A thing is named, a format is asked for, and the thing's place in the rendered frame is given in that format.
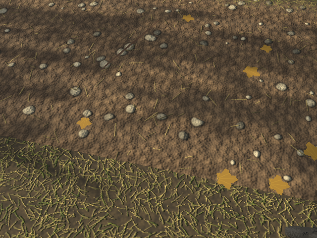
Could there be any right robot hand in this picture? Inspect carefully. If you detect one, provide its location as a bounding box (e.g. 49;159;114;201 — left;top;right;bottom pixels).
284;226;317;238

